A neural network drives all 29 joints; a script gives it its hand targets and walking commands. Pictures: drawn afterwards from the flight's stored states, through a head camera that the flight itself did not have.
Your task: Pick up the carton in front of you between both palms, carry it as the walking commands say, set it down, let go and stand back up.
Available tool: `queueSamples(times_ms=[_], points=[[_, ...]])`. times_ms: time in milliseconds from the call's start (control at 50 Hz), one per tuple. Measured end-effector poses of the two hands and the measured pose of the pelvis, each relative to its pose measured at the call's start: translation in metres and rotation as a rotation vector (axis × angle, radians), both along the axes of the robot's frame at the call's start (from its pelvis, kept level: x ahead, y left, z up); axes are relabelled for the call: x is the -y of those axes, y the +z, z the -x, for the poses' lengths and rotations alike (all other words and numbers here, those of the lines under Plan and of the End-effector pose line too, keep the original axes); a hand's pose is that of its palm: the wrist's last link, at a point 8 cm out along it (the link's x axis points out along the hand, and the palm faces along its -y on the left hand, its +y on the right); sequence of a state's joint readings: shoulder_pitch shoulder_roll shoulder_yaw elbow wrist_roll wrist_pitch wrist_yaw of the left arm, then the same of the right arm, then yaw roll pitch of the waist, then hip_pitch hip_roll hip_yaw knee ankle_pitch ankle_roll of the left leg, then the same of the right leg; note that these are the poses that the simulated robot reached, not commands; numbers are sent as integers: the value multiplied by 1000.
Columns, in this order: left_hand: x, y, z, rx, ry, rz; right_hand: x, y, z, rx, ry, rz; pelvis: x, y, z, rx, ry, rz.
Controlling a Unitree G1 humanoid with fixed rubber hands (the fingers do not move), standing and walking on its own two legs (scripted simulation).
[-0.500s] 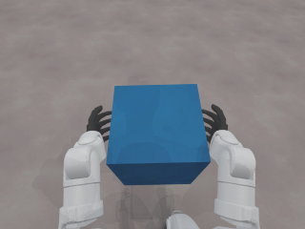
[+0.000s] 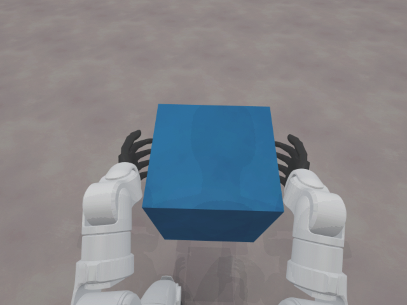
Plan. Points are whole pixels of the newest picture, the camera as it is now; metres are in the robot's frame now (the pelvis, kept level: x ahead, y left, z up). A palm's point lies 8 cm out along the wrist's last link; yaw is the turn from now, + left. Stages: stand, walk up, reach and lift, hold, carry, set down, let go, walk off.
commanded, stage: carry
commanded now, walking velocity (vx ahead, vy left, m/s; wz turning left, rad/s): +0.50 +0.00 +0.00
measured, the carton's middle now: (211, 180) +0.36 +0.01 +0.04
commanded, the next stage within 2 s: none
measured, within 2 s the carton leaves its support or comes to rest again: neither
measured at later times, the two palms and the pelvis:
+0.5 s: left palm (151, 100) +0.54 +0.17 +0.09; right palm (276, 102) +0.53 -0.13 +0.11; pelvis +0.31 +0.03 +0.01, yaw -2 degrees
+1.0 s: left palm (176, 40) +0.84 +0.15 +0.10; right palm (270, 37) +0.86 -0.14 +0.11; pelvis +0.62 -0.01 +0.01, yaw +3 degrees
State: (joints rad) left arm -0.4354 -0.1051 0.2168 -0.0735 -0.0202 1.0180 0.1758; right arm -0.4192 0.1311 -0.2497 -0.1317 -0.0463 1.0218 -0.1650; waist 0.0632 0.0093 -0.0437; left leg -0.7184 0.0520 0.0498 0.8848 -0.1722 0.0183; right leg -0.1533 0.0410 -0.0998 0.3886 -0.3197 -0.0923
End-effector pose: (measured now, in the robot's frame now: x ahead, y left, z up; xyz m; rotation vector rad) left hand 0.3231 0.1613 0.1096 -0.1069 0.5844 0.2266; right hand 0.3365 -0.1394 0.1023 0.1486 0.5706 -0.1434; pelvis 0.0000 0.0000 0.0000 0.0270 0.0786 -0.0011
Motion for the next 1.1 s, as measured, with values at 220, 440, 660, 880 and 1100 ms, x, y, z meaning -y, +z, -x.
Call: queueSamples(times_ms=[220, 440, 660, 880, 1100], points=[[-8, -45, -118, -87, -103, 37, -8, -27, -92, -85, -75, 59, -35, -16, -155, 2, -54, 16], [-12, -25, -193, -102, -148, 15, -14, -7, -160, -102, -79, 85, -39, 13, -273, 4, -36, 73], [15, -9, -336, 20, -90, -10, 14, 1, -318, 23, -21, 72, -1, -16, -432, 26, 2, 55], [19, -14, -444, -110, -3, -37, 17, -9, -456, -101, 71, 45, 19, 5, -551, 19, 47, 21], [-13, -11, -595, -15, -41, 5, -14, 7, -594, -9, 37, 87, -17, -6, -700, 22, 21, 45]])
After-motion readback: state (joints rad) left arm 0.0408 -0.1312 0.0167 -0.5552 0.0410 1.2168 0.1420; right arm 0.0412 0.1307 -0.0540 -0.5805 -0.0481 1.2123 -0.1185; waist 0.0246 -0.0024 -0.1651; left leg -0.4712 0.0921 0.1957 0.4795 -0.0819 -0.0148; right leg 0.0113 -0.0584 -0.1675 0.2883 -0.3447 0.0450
